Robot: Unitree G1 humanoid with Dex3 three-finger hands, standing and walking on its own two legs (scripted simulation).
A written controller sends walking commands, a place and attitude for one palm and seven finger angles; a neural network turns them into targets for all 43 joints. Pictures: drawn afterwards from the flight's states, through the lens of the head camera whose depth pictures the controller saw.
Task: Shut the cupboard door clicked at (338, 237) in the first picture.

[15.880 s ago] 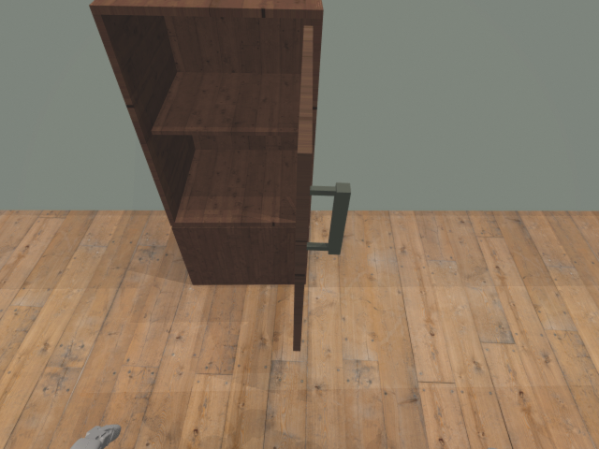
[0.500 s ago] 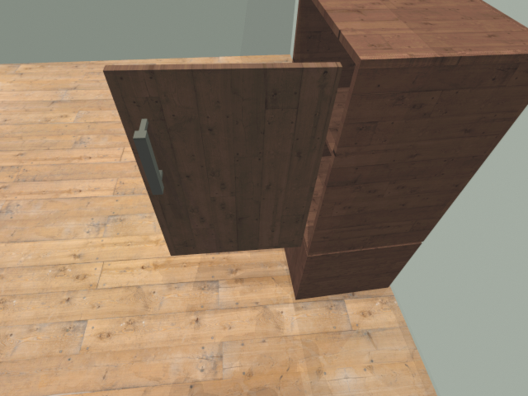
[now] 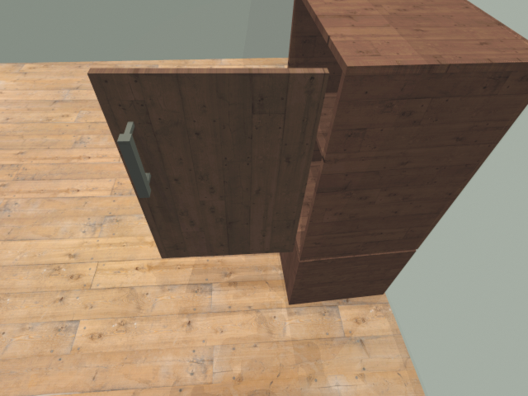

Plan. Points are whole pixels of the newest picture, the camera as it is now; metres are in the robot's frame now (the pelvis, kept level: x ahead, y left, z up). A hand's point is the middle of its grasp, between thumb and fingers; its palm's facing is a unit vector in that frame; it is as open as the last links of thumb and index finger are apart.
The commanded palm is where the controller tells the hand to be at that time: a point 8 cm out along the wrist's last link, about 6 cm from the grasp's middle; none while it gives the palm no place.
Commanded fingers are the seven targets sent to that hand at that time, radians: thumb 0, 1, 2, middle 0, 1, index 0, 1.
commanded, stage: come to a stop and stand still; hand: left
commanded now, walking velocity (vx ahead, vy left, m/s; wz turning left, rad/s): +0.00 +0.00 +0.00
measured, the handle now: (137, 161) +0.52 +0.29 +0.03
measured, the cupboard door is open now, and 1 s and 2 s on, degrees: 87 87 87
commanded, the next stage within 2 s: look again from close up in 0.24 s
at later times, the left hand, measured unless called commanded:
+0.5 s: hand out of the picture +0.00 +0.17 -0.18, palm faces +0.03 -0.98 -0.18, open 7.4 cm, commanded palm none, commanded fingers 0.00 0.90 0.90 -0.20 -0.30 -0.20 -0.30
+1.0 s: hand out of the picture -0.01 +0.16 -0.18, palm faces +0.04 -0.99 -0.17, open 7.4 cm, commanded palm none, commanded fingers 0.00 0.90 0.90 -0.20 -0.30 -0.20 -0.30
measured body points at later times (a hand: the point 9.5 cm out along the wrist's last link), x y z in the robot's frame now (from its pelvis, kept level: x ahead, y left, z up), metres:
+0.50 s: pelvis +0.00 -0.01 +0.00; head +0.01 +0.01 +0.45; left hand +0.00 +0.22 -0.16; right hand +0.00 -0.23 -0.15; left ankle -0.05 +0.11 -0.74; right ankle -0.02 -0.14 -0.74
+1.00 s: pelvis -0.01 +0.00 +0.00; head +0.01 +0.01 +0.45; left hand -0.01 +0.21 -0.16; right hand -0.01 -0.22 -0.15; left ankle -0.05 +0.11 -0.74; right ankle -0.02 -0.14 -0.74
